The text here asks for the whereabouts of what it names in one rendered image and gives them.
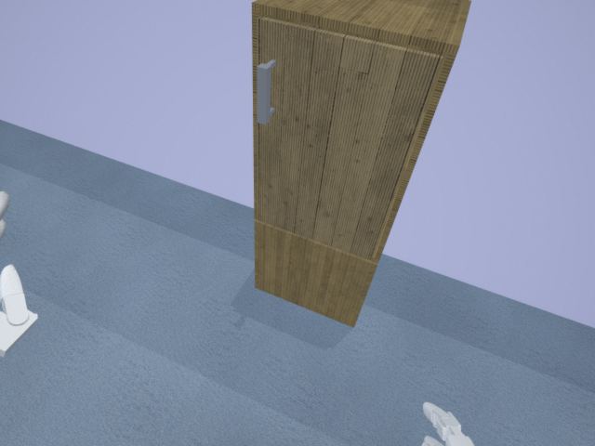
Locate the robot right hand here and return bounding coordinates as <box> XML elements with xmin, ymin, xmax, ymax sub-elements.
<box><xmin>422</xmin><ymin>402</ymin><xmax>474</xmax><ymax>446</ymax></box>

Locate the robot left hand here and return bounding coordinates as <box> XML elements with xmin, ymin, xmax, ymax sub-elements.
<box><xmin>0</xmin><ymin>191</ymin><xmax>38</xmax><ymax>358</ymax></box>

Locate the handle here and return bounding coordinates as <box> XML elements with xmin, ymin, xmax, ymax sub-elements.
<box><xmin>257</xmin><ymin>59</ymin><xmax>276</xmax><ymax>125</ymax></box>

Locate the cupboard door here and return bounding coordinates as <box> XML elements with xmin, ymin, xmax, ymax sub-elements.
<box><xmin>257</xmin><ymin>16</ymin><xmax>443</xmax><ymax>261</ymax></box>

